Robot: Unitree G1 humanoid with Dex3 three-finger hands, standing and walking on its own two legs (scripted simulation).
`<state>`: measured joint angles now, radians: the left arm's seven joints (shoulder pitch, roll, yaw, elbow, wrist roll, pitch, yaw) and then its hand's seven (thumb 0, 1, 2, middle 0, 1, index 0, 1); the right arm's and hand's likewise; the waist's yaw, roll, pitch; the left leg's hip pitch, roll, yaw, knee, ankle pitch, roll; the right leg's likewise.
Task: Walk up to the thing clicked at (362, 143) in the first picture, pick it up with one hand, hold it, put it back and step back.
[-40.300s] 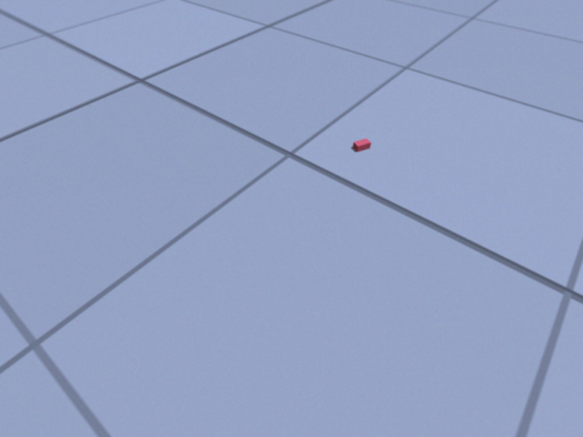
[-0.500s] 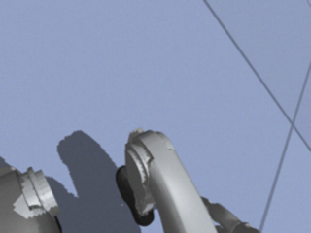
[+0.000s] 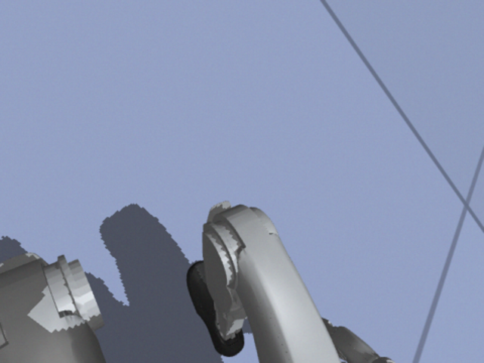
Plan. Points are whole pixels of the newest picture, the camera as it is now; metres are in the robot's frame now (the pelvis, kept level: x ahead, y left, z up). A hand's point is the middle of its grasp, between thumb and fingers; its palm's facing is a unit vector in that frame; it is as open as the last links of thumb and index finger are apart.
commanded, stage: withdraw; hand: left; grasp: from above
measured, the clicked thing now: out of the picture +0.44 +0.34 -0.28
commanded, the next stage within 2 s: home in 0.70 s
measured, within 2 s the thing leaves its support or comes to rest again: neither
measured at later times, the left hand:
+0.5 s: hand out of the picture +0.42 +0.35 -0.10, palm faces -0.47 -0.14 -0.87, open 13.4 cm
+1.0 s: hand out of the picture +0.43 +0.35 -0.11, palm faces -0.35 -0.15 -0.92, open 12.4 cm
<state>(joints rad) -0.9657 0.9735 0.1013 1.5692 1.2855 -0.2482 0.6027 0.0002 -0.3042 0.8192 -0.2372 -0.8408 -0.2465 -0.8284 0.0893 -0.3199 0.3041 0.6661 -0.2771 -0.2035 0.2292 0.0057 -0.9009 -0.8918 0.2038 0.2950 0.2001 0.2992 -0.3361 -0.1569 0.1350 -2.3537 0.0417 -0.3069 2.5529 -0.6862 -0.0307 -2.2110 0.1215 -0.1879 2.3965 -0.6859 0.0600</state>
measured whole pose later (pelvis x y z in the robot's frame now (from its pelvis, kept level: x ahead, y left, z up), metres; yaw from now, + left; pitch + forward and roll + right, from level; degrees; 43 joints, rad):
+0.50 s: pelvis -0.01 -0.01 +0.04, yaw +6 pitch +31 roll -9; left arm -0.97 0.77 0.00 1.33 1.14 -0.14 0.19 0.00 -0.38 0.89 -0.19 -0.88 -0.19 -0.88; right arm 0.16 -0.32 0.13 0.65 -0.11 -0.03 0.16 0.01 -0.90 -0.89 0.20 0.29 0.20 0.30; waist -0.23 -0.01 -0.02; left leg -2.28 0.04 -0.19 2.35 -0.62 -0.02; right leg -2.17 0.07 -0.11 2.28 -0.66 0.04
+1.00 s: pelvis +0.00 -0.01 +0.04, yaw +6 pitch +33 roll -9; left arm -0.87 0.74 0.09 1.21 1.12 -0.09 0.29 0.00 -0.11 0.83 -0.24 -0.65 -0.23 -0.65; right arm 0.19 -0.24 0.11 0.71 -0.12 -0.03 0.15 0.01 -0.90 -0.89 0.20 0.29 0.20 0.30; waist -0.23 0.01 -0.04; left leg -2.33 0.03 -0.18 2.37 -0.64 -0.02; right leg -2.21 0.07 -0.10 2.30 -0.69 0.04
